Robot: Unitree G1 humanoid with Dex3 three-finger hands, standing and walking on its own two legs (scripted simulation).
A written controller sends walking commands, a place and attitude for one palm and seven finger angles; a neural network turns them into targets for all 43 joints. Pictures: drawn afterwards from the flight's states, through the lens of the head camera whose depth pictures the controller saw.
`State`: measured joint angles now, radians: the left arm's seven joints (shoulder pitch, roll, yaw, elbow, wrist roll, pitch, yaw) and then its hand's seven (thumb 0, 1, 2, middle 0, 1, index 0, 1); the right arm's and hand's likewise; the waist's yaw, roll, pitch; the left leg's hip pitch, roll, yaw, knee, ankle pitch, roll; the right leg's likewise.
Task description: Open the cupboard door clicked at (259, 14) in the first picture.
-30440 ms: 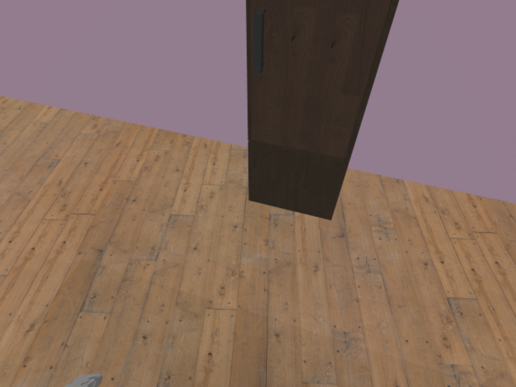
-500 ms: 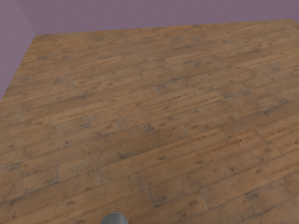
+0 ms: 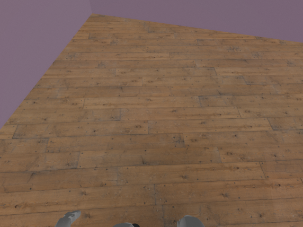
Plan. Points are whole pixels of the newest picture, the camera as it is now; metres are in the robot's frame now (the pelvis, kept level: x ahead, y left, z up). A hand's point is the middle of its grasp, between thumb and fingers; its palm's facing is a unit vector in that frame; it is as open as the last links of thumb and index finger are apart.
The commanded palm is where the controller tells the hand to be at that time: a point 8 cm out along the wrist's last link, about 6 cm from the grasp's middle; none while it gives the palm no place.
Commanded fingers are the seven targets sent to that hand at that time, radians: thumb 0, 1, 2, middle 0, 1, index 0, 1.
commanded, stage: turn to face it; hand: left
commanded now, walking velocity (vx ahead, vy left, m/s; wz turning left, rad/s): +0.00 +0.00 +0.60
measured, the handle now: out of the picture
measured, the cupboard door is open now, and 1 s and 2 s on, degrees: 44 44 44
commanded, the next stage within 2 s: none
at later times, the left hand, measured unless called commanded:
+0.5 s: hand out of the picture +0.01 +0.13 -0.16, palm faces +0.35 -0.90 -0.26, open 7.3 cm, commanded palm none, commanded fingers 0.00 0.90 0.90 -0.20 -0.30 -0.20 -0.30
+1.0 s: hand out of the picture +0.07 +0.17 -0.15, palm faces +0.58 -0.76 -0.29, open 7.4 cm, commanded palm none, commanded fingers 0.00 0.90 0.90 -0.20 -0.30 -0.20 -0.30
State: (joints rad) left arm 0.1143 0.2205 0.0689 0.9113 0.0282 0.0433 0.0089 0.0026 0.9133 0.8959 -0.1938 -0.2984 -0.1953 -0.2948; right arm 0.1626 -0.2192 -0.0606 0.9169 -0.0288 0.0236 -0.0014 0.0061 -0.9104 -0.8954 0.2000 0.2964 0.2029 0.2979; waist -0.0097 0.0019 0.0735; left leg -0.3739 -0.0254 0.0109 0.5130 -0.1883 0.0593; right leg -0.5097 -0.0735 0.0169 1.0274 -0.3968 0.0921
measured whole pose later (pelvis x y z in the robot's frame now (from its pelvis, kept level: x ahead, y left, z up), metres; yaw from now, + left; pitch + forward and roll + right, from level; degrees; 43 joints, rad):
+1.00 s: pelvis +0.09 -0.07 -0.01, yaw +38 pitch +2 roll +1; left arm 0.12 0.21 0.05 0.84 0.03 0.01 0.01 0.00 0.91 0.90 -0.19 -0.30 -0.20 -0.30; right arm 0.17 -0.24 -0.08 0.92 -0.02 0.06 0.01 0.01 -0.91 -0.90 0.20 0.30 0.20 0.30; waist -0.02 0.04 0.09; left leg -0.36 -0.04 -0.11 0.70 -0.41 -0.02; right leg -0.32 -0.03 -0.05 0.61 -0.32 0.01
